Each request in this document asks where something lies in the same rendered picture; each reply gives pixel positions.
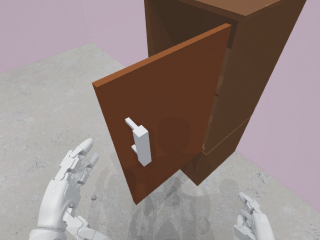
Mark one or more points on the robot left forearm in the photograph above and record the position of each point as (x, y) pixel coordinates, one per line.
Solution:
(45, 233)

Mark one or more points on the cupboard door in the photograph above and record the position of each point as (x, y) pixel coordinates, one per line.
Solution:
(171, 95)

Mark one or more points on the handle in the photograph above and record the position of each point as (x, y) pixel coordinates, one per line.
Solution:
(142, 143)

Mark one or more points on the right robot hand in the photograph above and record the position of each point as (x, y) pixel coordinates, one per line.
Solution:
(257, 224)

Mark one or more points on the left robot hand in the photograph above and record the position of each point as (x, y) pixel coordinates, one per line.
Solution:
(64, 189)

